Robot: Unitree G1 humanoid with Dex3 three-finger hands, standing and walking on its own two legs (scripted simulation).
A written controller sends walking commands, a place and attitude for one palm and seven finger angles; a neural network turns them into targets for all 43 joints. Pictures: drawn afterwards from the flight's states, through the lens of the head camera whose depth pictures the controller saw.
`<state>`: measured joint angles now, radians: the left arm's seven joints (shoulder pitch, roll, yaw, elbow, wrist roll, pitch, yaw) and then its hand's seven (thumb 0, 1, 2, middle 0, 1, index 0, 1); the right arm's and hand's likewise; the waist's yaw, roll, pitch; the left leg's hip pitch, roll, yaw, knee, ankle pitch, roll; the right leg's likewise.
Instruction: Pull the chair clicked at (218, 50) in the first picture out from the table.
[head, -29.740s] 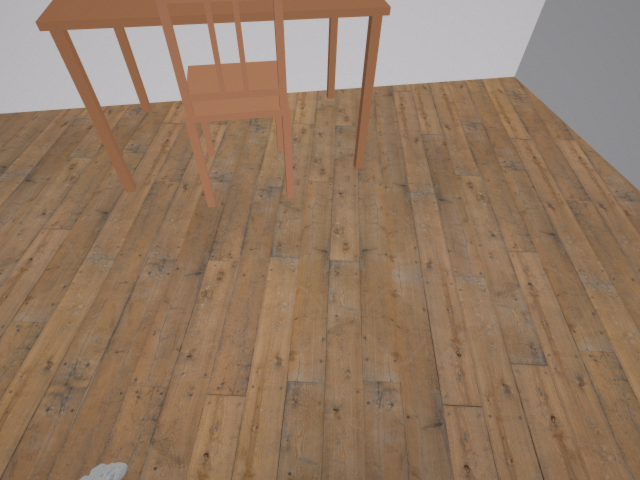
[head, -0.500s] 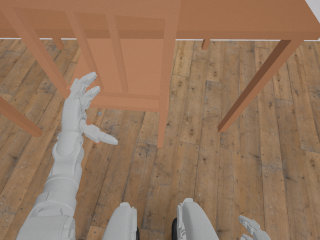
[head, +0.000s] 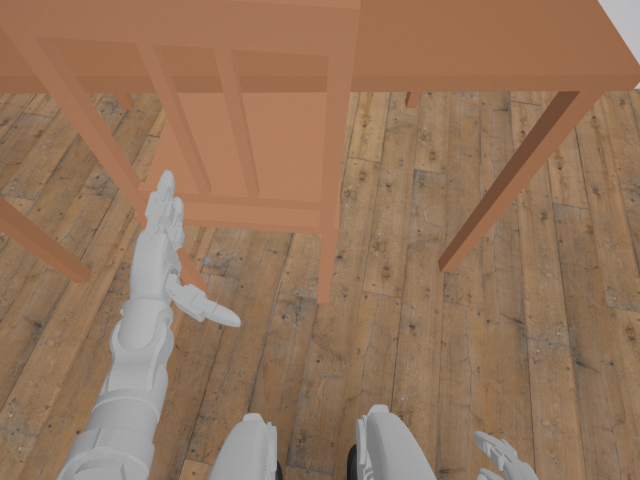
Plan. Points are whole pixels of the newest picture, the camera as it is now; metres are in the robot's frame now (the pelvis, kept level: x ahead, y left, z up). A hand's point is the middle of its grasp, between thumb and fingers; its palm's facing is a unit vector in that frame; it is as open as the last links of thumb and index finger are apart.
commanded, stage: draw the fingers out of the gap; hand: left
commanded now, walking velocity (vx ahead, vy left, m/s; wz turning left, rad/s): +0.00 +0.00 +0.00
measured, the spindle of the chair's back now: (182, 131) +0.57 +0.19 +0.03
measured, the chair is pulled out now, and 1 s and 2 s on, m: -0.09 -0.09 -0.09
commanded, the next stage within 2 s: aim the fingers beside a spindle in 0.48 s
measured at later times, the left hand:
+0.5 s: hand (197, 326) +0.30 +0.14 +0.01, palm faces -0.03 -1.00 -0.05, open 17.5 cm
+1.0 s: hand (201, 329) +0.29 +0.13 +0.01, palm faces -0.05 -1.00 -0.02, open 17.3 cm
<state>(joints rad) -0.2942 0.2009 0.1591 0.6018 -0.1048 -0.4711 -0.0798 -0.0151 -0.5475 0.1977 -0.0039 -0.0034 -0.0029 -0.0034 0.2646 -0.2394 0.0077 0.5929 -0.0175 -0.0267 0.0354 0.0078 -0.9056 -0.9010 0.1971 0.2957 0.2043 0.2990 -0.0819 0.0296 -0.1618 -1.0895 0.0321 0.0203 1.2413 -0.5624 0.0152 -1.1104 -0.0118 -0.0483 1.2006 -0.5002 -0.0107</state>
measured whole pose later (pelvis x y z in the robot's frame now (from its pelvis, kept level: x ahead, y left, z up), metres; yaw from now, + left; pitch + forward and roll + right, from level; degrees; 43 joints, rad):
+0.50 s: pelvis +0.00 +0.00 -0.01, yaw +2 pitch +22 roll -2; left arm 0.03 0.17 0.04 0.28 -0.12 -0.45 -0.10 -0.02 -0.55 0.20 0.00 0.00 0.00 0.00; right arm 0.18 -0.23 0.01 0.53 -0.01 -0.08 0.02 0.01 -0.91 -0.90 0.20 0.30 0.20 0.30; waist -0.02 0.02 -0.17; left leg -1.08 0.02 -0.01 1.28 -0.58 0.01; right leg -1.08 -0.03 -0.07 1.24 -0.53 -0.02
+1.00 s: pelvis +0.00 +0.00 -0.01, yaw +2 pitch +22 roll -2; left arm 0.08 0.17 0.03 0.16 -0.15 -0.38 -0.10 -0.02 -0.53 0.24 -0.03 -0.03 -0.03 -0.04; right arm 0.21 -0.23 0.02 0.52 -0.01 -0.11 0.01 0.01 -0.90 -0.90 0.20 0.30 0.20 0.30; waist -0.04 0.03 -0.17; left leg -1.11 0.02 -0.02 1.31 -0.59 0.01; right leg -1.11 -0.02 -0.08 1.26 -0.53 -0.02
